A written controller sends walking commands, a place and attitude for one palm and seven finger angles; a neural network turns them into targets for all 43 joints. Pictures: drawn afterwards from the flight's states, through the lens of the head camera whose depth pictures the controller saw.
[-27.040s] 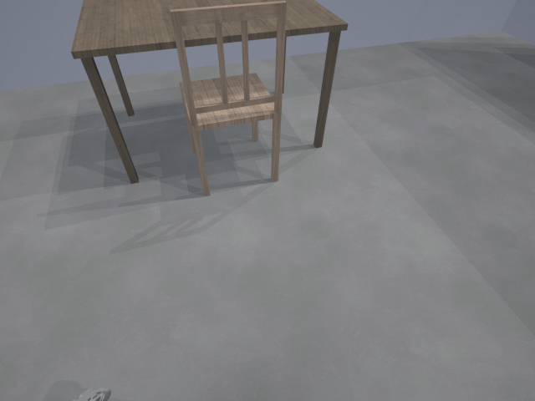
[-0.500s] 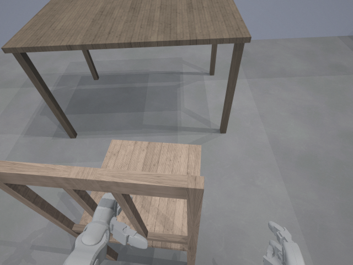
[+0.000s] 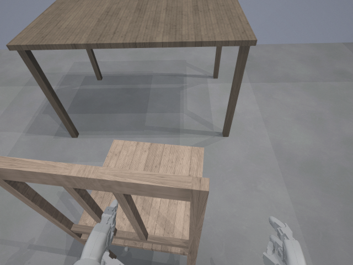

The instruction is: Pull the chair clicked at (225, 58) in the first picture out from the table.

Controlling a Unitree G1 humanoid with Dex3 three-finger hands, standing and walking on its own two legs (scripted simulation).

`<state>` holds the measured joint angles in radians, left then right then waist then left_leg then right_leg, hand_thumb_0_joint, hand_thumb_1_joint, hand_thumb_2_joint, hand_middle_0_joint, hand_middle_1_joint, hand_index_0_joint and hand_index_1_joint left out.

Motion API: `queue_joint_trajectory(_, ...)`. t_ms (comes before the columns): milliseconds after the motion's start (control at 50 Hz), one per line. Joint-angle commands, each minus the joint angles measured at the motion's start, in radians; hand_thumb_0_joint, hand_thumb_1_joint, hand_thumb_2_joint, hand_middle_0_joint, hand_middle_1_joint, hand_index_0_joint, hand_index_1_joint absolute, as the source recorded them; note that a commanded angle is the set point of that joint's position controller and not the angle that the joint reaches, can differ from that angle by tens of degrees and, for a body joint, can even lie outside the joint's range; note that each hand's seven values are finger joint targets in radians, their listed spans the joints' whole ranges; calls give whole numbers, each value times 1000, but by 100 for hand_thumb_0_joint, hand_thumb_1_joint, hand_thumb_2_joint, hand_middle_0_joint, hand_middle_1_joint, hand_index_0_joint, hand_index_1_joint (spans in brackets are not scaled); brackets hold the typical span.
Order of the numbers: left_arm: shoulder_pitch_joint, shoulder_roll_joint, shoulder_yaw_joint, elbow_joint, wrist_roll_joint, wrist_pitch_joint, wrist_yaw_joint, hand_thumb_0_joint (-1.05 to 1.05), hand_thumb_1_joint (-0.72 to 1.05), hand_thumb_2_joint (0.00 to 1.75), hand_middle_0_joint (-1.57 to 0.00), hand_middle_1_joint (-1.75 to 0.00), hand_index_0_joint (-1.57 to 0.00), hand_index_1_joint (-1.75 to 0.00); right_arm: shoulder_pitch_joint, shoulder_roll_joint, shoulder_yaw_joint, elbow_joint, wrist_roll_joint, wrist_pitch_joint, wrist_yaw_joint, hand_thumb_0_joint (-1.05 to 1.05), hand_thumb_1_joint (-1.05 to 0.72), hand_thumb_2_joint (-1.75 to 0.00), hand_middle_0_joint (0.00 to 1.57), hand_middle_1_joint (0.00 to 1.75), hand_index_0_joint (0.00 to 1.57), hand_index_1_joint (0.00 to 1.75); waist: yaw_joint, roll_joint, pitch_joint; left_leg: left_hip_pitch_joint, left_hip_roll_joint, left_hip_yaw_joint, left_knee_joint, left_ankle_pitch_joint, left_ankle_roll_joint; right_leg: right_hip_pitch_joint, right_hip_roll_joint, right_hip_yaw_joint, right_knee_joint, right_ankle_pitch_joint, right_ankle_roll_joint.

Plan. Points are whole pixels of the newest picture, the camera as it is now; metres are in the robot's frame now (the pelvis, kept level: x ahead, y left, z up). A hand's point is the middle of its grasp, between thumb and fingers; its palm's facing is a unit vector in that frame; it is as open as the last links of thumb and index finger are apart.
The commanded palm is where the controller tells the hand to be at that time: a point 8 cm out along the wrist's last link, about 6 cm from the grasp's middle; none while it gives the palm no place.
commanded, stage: draw the fingers out of the gap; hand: left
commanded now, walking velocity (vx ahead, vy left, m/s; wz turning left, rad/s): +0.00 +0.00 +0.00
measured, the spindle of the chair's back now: (96, 212) +0.26 +0.21 -0.04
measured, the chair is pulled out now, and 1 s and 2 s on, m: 0.61 0.61 0.61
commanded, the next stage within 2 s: draw the hand back to the body in 0.46 s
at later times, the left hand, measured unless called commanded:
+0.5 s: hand out of the picture +0.11 +0.12 -0.02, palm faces -0.10 -0.98 -0.15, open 17.5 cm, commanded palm +0.09 +0.17 +0.00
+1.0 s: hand out of the picture +0.13 +0.15 +0.06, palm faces +0.00 -1.00 -0.09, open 17.5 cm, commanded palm +0.09 +0.22 +0.08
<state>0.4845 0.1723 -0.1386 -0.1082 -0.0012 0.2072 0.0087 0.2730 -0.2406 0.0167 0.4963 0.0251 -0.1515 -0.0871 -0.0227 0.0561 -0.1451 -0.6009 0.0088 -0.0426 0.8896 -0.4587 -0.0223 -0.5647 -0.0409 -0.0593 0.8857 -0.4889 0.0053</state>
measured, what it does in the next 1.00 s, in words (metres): stands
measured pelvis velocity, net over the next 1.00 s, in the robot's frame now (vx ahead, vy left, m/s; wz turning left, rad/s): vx -0.03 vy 0.00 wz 0.00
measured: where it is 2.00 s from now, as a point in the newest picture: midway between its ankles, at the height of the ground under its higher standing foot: outside the picture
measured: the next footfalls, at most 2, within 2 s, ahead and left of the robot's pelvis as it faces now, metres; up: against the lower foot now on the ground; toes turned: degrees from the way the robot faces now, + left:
none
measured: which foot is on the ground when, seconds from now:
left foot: down 0.00-1.00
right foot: down 0.00-1.00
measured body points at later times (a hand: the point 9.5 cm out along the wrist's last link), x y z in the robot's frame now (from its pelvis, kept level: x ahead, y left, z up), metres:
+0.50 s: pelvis -0.01 +0.00 -0.01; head +0.00 -0.01 +0.44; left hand +0.12 +0.17 -0.01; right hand +0.17 -0.23 -0.07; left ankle -0.01 +0.14 -0.69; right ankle -0.03 -0.12 -0.69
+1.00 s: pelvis -0.03 +0.00 -0.03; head -0.01 -0.01 +0.42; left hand +0.12 +0.20 +0.07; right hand +0.16 -0.21 -0.10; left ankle -0.01 +0.14 -0.69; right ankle -0.03 -0.12 -0.69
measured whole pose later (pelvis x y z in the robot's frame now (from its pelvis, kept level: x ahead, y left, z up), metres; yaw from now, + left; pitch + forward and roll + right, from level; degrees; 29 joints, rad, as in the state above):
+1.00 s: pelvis -0.03 +0.00 -0.03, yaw +0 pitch +9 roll -2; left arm 0.72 0.20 0.00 -0.42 -0.17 -0.21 -0.13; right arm 0.24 -0.17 -0.01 0.51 0.06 -0.18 -0.10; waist 0.03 0.07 -0.15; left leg -0.74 0.02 -0.06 1.09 -0.51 -0.02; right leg -0.69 -0.03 -0.07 1.05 -0.53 0.00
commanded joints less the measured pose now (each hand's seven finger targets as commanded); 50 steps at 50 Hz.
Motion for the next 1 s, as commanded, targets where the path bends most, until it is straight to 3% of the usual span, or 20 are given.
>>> queue_joint_trajectory(0,-21,72,18,-264,11,-64,12,0,-55,20,0,0,0,0,-68,-97,-36,-173,2,-72,-20,0,-90,-90,20,30,20,30,-22,-65,-98,99,-10,9,-85,295,55,24,5,-18,-126,330,-11)
queue_joint_trajectory(80,10,80,19,-287,15,-67,14,0,-55,20,0,0,0,0,-71,-91,-32,-177,1,-78,-29,0,-90,-90,20,30,20,30,-21,-47,-92,88,-15,6,-75,264,56,7,6,-14,-125,292,-12)
queue_joint_trajectory(160,93,61,6,-291,14,-54,9,0,-55,20,0,0,0,0,-83,-81,-30,-189,2,-77,-31,0,-90,-90,20,30,20,30,-7,-64,-86,63,-18,6,-72,251,56,16,6,-15,-121,277,-14)
queue_joint_trajectory(320,177,77,8,-353,12,-40,-9,0,-55,20,0,0,0,0,-102,-75,-33,-215,6,-76,-37,0,-90,-90,20,30,20,30,-1,-75,-60,10,-18,3,-61,174,58,-13,9,-9,-127,174,-13)
queue_joint_trajectory(360,199,72,-7,-380,19,-46,-6,0,-55,20,0,0,0,0,-99,-72,-33,-219,6,-80,-37,0,-90,-90,20,30,20,30,0,-44,-63,18,-18,3,-56,182,58,-20,9,-8,-121,177,-17)
queue_joint_trajectory(520,364,70,-3,-431,30,-71,-8,0,-55,20,0,0,0,0,-99,-55,-50,-230,10,-83,-38,0,-90,-90,20,30,20,30,16,-71,-77,-11,-17,1,-32,202,59,-32,17,-17,-88,197,-21)
queue_joint_trajectory(560,374,66,-21,-446,37,-76,-13,0,-55,20,0,0,0,0,-102,-58,-51,-234,11,-83,-39,0,-90,-90,20,30,20,30,8,-69,-62,-21,-18,1,-25,193,61,-47,18,-15,-86,187,-21)
queue_joint_trajectory(580,292,-32,17,-559,-101,-207,-9,0,-55,20,0,0,0,0,-91,-45,-49,-223,13,-107,-40,0,-90,-90,20,30,20,30,7,-111,-34,-41,-25,-1,7,194,51,-93,30,-50,-69,196,-16)
queue_joint_trajectory(600,320,18,50,-497,-93,-267,-7,0,-55,20,0,0,0,0,-88,-52,-55,-189,12,-122,-39,0,-90,-90,20,30,20,30,13,-89,-42,-50,-24,2,20,175,48,-103,33,-42,-59,167,-21)
queue_joint_trajectory(640,297,60,92,-544,-109,-332,0,0,-55,20,0,0,0,0,-70,-56,-55,-180,14,-134,-39,0,-90,-90,20,30,20,30,19,-33,-65,-46,-22,-1,19,176,47,-104,35,-39,-48,144,-27)
queue_joint_trajectory(680,288,55,105,-566,-119,-405,-2,0,-55,20,0,0,0,0,-75,-50,-59,-169,18,-145,-35,0,-90,-90,20,30,20,30,24,27,-79,-27,-21,-1,24,182,40,-121,33,-38,-31,130,-30)
queue_joint_trajectory(760,301,16,86,-533,-128,-537,-37,0,-55,20,0,0,0,0,-92,-40,-66,-143,19,-148,-13,0,-90,-90,20,30,20,30,34,8,-83,-54,-13,-5,43,202,32,-142,34,-41,4,145,-31)
queue_joint_trajectory(800,283,22,87,-506,-139,-604,-78,0,-55,20,0,0,0,0,-104,-42,-71,-139,19,-145,1,0,-90,-90,20,30,20,30,28,-49,-81,-91,-7,-7,64,188,33,-150,32,-34,17,148,-26)
queue_joint_trajectory(840,344,68,152,-449,-150,-580,-113,0,-55,20,0,0,0,0,-127,-46,-80,-153,27,-127,3,0,-90,-90,20,30,20,30,49,-67,-106,-91,-4,-2,49,173,38,-82,29,-14,-8,143,-26)
queue_joint_trajectory(880,345,97,183,-486,-164,-523,-133,0,-55,20,0,0,0,0,-143,-50,-76,-181,35,-108,-4,0,-90,-90,20,30,20,30,55,-44,-117,-72,-8,4,22,140,42,-45,20,-8,-28,118,-20)
queue_joint_trajectory(920,309,121,227,-524,-186,-467,-131,0,-55,20,0,0,0,0,-155,-44,-70,-193,43,-95,-19,0,-90,-90,20,30,20,30,55,-70,-103,-57,-7,-1,-1,112,46,-22,17,-5,-60,83,-17)
queue_joint_trajectory(940,297,146,271,-528,-197,-445,-122,0,-55,20,0,0,0,0,-162,-41,-67,-191,46,-90,-28,0,-90,-90,20,30,20,30,63,-55,-103,-51,-5,-5,-9,111,47,-7,19,-2,-74,70,-20)
queue_joint_trajectory(980,255,150,297,-584,-227,-437,-106,0,-51,22,-1,-1,-1,-1,-151,-32,-57,-184,49,-96,-39,0,-90,-90,20,30,20,30,55,-36,-86,-20,-4,-9,-23,122,48,2,18,-7,-97,80,-18)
